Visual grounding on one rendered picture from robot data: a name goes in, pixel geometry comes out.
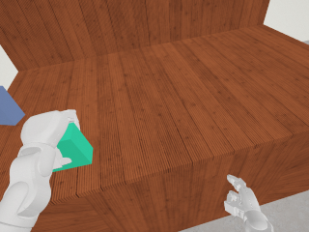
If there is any table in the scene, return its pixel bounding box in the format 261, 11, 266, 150
0, 0, 309, 232

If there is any left robot forearm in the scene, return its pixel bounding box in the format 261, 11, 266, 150
0, 142, 56, 232

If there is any sponge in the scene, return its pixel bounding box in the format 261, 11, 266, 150
52, 122, 94, 172

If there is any robot left hand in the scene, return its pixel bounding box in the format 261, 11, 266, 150
20, 109, 80, 169

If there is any robot right hand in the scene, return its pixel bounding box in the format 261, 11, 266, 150
224, 174, 261, 219

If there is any right robot forearm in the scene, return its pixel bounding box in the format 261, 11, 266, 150
243, 210, 274, 232

